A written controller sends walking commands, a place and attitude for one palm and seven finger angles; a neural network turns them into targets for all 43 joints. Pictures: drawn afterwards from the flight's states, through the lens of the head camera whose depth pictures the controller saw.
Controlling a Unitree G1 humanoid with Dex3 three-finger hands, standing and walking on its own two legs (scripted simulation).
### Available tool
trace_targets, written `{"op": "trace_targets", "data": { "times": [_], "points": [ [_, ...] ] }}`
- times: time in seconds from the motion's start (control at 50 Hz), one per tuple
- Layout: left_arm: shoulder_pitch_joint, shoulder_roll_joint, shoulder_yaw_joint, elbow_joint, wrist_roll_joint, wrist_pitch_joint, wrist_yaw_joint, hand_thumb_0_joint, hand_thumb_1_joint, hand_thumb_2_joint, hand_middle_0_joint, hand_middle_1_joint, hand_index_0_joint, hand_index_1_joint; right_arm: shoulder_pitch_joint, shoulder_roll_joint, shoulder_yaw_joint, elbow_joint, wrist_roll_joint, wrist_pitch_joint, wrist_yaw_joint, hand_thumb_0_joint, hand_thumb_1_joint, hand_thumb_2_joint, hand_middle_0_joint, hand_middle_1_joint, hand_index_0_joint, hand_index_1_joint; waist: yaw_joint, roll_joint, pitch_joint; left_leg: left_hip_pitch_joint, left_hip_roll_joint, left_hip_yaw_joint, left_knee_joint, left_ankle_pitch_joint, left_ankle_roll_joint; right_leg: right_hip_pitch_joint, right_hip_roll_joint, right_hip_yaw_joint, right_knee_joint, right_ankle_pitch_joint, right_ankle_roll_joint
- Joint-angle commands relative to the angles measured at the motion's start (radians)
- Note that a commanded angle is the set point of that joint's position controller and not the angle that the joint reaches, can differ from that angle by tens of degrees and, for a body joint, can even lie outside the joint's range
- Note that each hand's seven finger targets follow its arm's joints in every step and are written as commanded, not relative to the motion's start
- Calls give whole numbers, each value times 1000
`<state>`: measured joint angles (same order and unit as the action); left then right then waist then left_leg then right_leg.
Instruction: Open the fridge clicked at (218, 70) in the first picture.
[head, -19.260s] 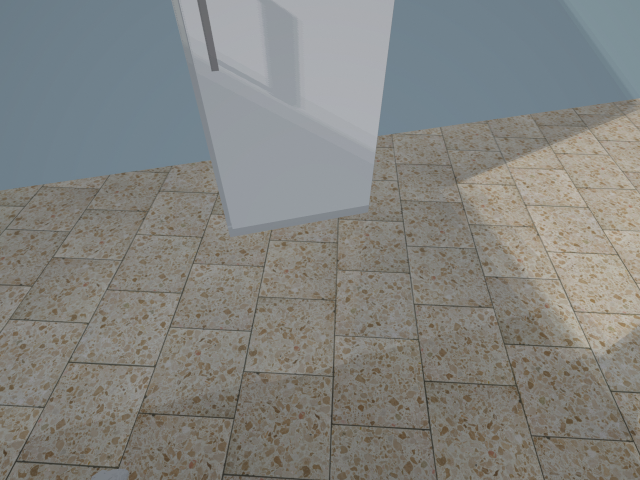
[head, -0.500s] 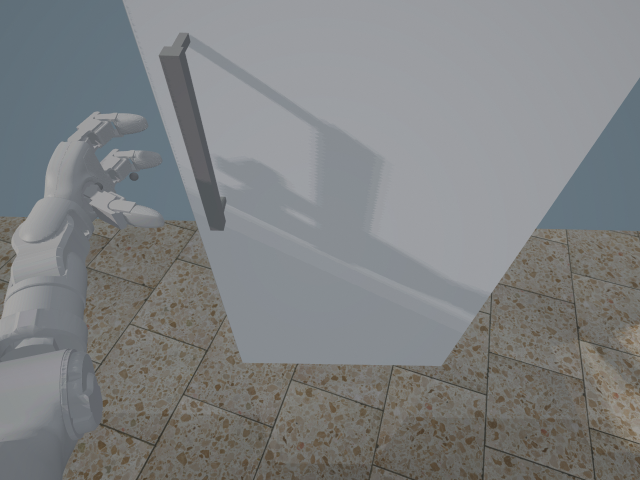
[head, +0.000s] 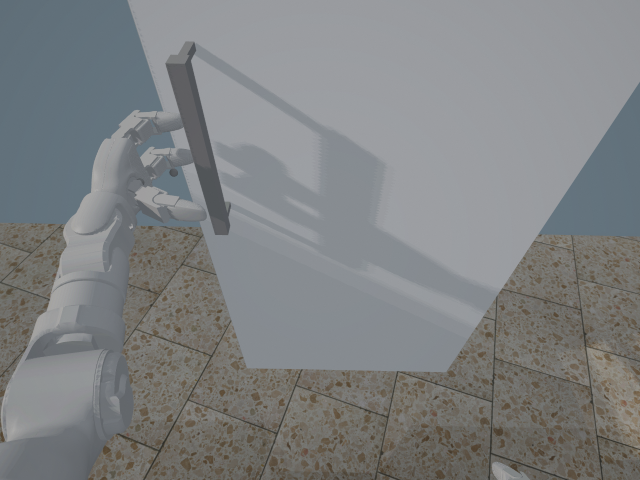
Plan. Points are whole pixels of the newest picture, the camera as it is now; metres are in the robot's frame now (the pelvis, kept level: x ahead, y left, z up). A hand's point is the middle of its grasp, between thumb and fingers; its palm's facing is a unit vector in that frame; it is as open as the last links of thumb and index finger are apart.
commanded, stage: feel for the door with the fingertips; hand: left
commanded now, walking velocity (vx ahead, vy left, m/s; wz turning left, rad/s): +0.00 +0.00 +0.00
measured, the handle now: (207, 152) +0.50 +0.16 +0.15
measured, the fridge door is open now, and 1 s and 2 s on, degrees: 0 0 0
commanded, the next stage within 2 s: slide the fingers in behind the handle in 0.40 s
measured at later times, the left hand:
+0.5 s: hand (171, 164) +0.46 +0.20 +0.16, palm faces +0.00 -1.00 +0.01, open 13.8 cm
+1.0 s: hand (180, 172) +0.46 +0.19 +0.15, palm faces -0.02 -1.00 +0.02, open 14.0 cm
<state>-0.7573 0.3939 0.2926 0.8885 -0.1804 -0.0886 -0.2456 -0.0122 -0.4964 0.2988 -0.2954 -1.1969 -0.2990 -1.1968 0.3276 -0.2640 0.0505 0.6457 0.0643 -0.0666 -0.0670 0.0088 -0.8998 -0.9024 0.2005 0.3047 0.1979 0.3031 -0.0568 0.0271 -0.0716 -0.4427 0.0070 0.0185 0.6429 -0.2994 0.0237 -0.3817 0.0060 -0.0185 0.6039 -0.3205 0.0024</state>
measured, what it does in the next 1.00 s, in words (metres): stands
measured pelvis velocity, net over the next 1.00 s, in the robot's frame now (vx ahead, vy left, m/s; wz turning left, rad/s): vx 0.00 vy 0.00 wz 0.00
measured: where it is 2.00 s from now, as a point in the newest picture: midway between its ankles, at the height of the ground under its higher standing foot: outside the picture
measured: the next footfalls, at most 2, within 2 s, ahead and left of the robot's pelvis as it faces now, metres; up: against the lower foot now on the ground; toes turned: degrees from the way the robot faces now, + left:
none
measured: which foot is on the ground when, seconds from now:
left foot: down 0.00-1.00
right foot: down 0.00-1.00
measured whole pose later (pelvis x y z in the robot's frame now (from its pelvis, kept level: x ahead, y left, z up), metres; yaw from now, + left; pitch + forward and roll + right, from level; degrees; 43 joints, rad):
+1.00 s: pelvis +0.00 +0.00 +0.00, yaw +0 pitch +8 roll -2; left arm -0.82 0.41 0.29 0.99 -0.18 -0.14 -0.25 -0.01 -0.50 0.30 -0.30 -1.21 -0.30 -1.20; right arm 0.36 -0.27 0.04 0.65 0.06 -0.06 -0.06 0.01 -0.90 -0.90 0.20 0.30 0.20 0.30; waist -0.08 0.02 -0.07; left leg -0.50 0.01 0.02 0.68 -0.31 0.03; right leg -0.44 0.01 -0.02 0.63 -0.33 0.01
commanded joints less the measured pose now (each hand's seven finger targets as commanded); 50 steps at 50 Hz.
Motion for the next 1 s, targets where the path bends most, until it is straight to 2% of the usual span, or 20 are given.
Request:
{"op": "trace_targets", "data": {
  "times": [0.0,0.04,0.1,0.12,0.16,0.2,0.26,0.32,0.44,0.48,0.6,0.66,0.7,0.74,0.8,0.84,0.86,0.92,0.94,0.98],
  "points": [
    [-522,219,16,-186,-6,-72,5,0,-500,300,-300,-1200,-300,-1200,33,-156,-64,-97,-3,-34,-17,0,-900,-900,200,300,200,300,-27,6,-275,247,6,-50,-66,246,10,-16,22,-12,-70,273,-28],
    [-509,249,47,-184,-11,-84,3,0,-500,300,-300,-1200,-300,-1200,39,-160,-67,-100,-6,-34,-16,0,-900,-900,200,300,200,300,-17,-7,-319,248,2,-44,-57,264,14,15,21,-6,-65,302,-26],
    [-511,260,56,-171,-8,-93,-3,0,-500,300,-300,-1200,-300,-1200,42,-157,-66,-99,-7,-31,-14,0,-900,-900,200,300,200,300,-12,7,-317,239,-1,-38,-54,270,13,23,20,-4,-62,319,-26],
    [-479,273,64,-138,-10,-93,-5,0,-500,300,-300,-1200,-300,-1200,49,-161,-66,-99,-6,-26,-15,0,-900,-900,200,300,200,300,-14,-39,-298,209,-2,-35,-53,266,19,42,20,-4,-67,322,-24],
    [-527,301,68,-109,-4,-94,-11,0,-500,300,-300,-1200,-300,-1200,47,-164,-63,-94,-3,-21,-19,0,-900,-900,200,300,200,300,-25,-34,-258,167,-4,-29,-60,201,21,22,17,5,-75,285,-19],
    [-597,274,28,-95,4,-102,-17,0,-500,300,-300,-1200,-300,-1200,49,-162,-63,-88,-2,-22,-23,0,-900,-900,200,300,200,300,-43,17,-237,168,-3,-32,-64,156,19,-18,16,6,-82,232,-20],
    [-630,339,76,-102,3,-132,-19,0,-500,300,-300,-1200,-300,-1200,65,-168,-66,-81,-6,-26,-26,0,-900,-900,200,300,200,300,-39,27,-328,197,-5,-36,-50,192,20,19,16,15,-72,266,-21],
    [-624,323,59,-48,-3,-145,-35,0,-500,300,-300,-1200,-300,-1200,87,-170,-66,-68,-7,-24,-26,0,-900,-900,200,300,200,300,-50,-6,-310,176,-4,-35,-45,206,22,20,18,7,-69,279,-20],
    [-650,291,32,-52,-2,-148,-43,0,-500,300,-300,-1200,-300,-1200,99,-174,-71,-61,-9,-26,-21,0,-900,-900,200,300,200,300,-57,66,-328,218,0,-47,-39,213,16,-46,24,-1,-64,254,-23],
    [-661,290,36,-21,-5,-140,-38,0,-500,300,-300,-1200,-300,-1200,108,-177,-72,-50,-11,-26,-20,0,-900,-900,200,300,200,300,-68,29,-301,196,2,-48,-40,180,17,-61,25,-1,-72,225,-18],
    [-627,312,57,-3,-6,-135,-42,0,-500,300,-300,-1200,-300,-1200,113,-181,-73,-54,-12,-25,-20,0,-900,-900,200,300,200,300,-53,4,-304,174,3,-49,-45,164,17,-48,25,-4,-67,213,-20],
    [-613,274,33,-48,-7,-140,-39,0,-500,300,-300,-1200,-300,-1200,101,-173,-71,-69,-11,-27,-16,0,-900,-900,200,300,200,300,-48,55,-320,207,4,-50,-43,184,14,-63,26,-8,-59,214,-23],
    [-582,297,55,-21,-9,-132,-37,0,-500,300,-300,-1200,-300,-1200,106,-178,-71,-68,-11,-26,-18,0,-900,-900,200,300,200,300,-45,-1,-290,177,8,-50,-45,165,16,-61,27,-8,-64,203,-21],
    [-581,308,60,-36,-6,-132,-34,0,-500,300,-300,-1200,-300,-1200,101,-179,-69,-75,-11,-25,-18,0,-900,-900,200,300,200,300,-40,5,-298,176,7,-50,-44,181,17,-53,26,-8,-57,218,-22],
    [-576,266,37,-88,-5,-131,-31,0,-500,300,-300,-1200,-300,-1200,91,-169,-72,-86,-11,-27,-13,0,-900,-900,200,300,200,300,-37,49,-324,220,9,-51,-39,212,11,-61,27,-12,-50,232,-25],
    [-542,241,25,-119,-11,-130,-25,0,-500,300,-300,-1200,-300,-1200,82,-167,-72,-94,-8,-28,-11,0,-900,-900,200,300,200,300,-31,42,-339,238,11,-54,-38,230,10,-57,29,-16,-46,240,-25],
    [-542,229,20,-114,-15,-121,-23,0,-500,300,-300,-1200,-300,-1200,77,-165,-70,-93,-8,-29,-11,0,-900,-900,200,300,200,300,-32,46,-309,226,11,-53,-41,210,8,-66,29,-16,-50,226,-25],
    [-578,239,22,-145,-16,-117,-4,0,-500,300,-300,-1200,-300,-1200,73,-168,-70,-96,-8,-29,-14,0,-900,-900,200,300,200,300,-40,20,-295,216,10,-57,-45,203,12,-61,27,-18,-52,214,-26],
    [-603,246,24,-166,-7,-119,5,0,-500,300,-300,-1200,-300,-1200,68,-167,-69,-94,-8,-31,-14,0,-900,-900,200,300,200,300,-38,34,-310,229,13,-64,-47,205,8,-66,28,-18,-48,213,-26],
    [-637,198,-7,-182,1,-123,23,0,-500,300,-300,-1200,-300,-1200,67,-158,-70,-85,-11,-40,-11,0,-900,-900,200,300,200,300,-45,79,-315,272,14,-73,-45,220,1,-96,29,-22,-46,202,-29]
  ]
}}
